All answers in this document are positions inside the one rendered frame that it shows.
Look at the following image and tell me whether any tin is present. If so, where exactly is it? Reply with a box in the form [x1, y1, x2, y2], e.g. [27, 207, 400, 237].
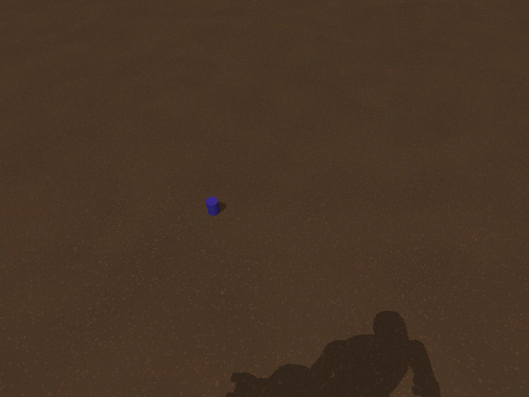
[206, 197, 220, 216]

